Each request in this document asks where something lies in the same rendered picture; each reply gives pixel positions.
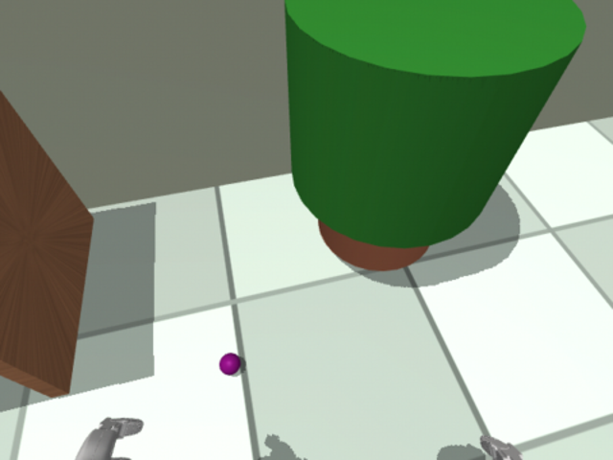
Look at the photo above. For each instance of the left robot hand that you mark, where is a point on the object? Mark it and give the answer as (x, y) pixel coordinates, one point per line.
(100, 443)

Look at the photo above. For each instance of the potted plant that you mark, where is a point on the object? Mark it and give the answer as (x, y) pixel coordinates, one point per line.
(405, 114)

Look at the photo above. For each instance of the ball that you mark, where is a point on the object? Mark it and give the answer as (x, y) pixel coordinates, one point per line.
(229, 364)

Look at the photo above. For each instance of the right robot hand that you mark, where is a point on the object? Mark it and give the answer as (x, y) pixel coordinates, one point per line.
(499, 450)

